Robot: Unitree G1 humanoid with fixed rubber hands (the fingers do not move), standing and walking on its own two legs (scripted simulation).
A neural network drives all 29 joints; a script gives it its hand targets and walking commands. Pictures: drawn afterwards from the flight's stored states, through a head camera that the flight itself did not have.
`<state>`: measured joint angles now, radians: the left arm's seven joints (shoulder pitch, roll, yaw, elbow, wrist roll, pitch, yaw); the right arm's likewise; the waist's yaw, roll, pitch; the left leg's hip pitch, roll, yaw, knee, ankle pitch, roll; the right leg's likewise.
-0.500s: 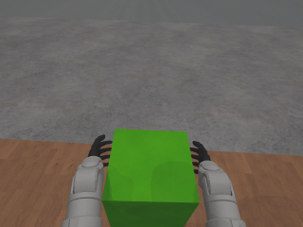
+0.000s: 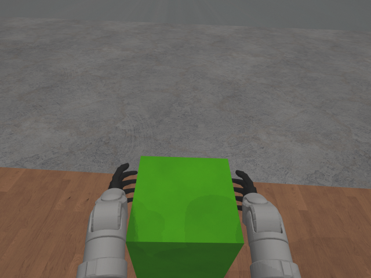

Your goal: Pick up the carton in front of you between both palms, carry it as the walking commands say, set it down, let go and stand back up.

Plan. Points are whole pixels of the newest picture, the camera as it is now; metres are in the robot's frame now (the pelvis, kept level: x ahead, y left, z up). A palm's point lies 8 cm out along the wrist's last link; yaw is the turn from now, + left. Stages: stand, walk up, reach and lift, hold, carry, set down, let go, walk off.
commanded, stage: hold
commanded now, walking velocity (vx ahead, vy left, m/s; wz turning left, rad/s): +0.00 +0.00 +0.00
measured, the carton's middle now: (182, 221) +0.28 +0.01 -0.03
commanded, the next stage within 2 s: carry in 0.40 s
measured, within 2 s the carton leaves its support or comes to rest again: neither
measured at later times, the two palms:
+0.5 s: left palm (116, 194) +0.30 +0.15 +0.06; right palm (249, 200) +0.28 -0.14 +0.05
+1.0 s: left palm (132, 145) +0.44 +0.14 +0.09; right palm (244, 155) +0.41 -0.16 +0.07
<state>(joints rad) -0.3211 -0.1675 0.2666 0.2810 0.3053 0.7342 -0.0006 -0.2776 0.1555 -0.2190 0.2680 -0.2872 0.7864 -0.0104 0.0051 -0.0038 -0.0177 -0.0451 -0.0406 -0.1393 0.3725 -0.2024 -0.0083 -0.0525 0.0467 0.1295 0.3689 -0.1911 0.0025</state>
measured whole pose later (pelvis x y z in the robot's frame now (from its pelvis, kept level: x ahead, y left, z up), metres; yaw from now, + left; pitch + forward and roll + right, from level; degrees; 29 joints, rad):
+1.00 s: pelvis +0.18 -0.01 -0.02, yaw +0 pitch +6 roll -1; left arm -0.04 -0.13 0.08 -0.48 0.04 1.16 0.11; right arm 0.00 0.13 -0.03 -0.50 -0.07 1.22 -0.13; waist -0.03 0.05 -0.15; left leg -0.12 0.07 0.09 0.45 -0.43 -0.03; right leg -0.41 0.01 -0.18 0.55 -0.34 -0.01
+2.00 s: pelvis +0.82 +0.01 -0.04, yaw +2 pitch +4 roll +0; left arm -0.57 -0.07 0.22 -0.03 0.05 1.10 0.16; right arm -0.54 0.03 -0.19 -0.05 -0.01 1.16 -0.15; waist 0.01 0.02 -0.03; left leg -0.17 0.03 0.11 0.97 -0.51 0.03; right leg -0.57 0.01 -0.20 0.67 -0.16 -0.13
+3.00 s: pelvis +1.49 +0.08 -0.13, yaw +1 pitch +6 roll -2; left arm -0.27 -0.15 0.20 -0.15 0.09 0.94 0.12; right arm -0.28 0.14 -0.17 -0.10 -0.05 0.96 -0.12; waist -0.04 0.00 -0.02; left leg -0.10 -0.10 0.09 0.42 -0.43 0.15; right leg -0.74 -0.01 -0.13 0.80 -0.09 -0.06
